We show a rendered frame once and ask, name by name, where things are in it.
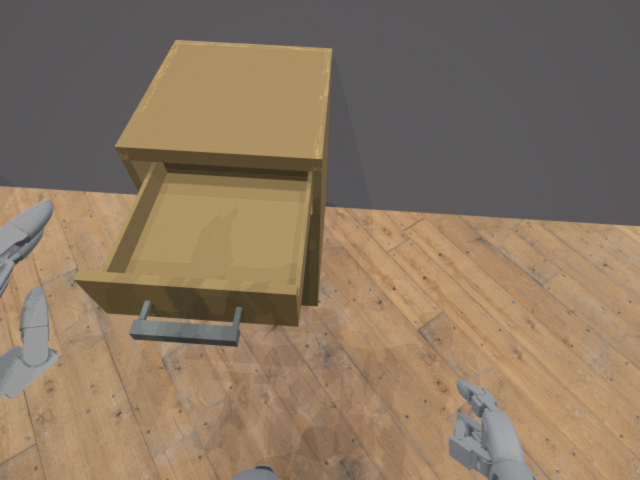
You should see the robot left shin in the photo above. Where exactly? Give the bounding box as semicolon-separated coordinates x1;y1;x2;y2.
255;465;275;474

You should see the robot left hand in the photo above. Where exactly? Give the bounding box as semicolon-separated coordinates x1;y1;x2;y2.
0;199;59;399

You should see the handle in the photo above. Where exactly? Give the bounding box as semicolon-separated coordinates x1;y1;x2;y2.
129;301;242;347

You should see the cabinet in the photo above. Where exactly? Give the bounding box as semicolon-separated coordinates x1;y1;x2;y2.
115;40;332;306

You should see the robot right hand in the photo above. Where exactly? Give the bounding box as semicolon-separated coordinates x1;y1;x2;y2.
449;379;526;480

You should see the drawer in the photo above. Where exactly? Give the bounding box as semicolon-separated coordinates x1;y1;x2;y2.
74;162;313;327

